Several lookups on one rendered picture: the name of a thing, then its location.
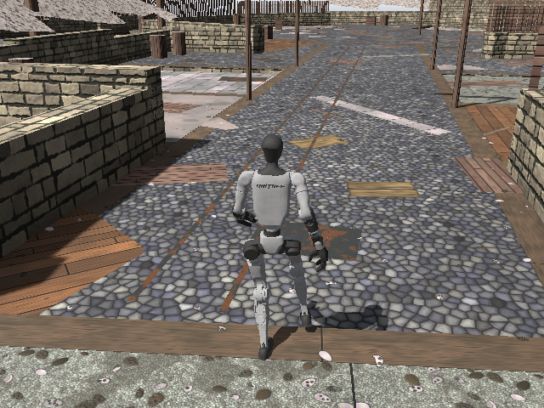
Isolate robot right forearm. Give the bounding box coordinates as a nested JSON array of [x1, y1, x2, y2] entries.
[[304, 207, 325, 250]]

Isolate robot right upper arm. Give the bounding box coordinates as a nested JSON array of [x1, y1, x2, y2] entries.
[[289, 172, 312, 221]]

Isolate left robot hand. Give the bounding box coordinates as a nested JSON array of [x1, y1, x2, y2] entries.
[[236, 211, 257, 227]]

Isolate robot left upper arm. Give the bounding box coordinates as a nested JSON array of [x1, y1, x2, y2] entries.
[[233, 171, 255, 215]]

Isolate left robot foot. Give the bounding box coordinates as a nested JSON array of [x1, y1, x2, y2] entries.
[[258, 337, 274, 360]]

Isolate robot left forearm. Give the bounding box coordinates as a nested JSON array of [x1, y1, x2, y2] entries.
[[232, 203, 246, 220]]

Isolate right robot hand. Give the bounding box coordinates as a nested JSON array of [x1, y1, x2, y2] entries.
[[309, 247, 328, 272]]

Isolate left robot thigh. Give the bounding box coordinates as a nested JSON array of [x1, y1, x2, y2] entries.
[[243, 239, 269, 303]]

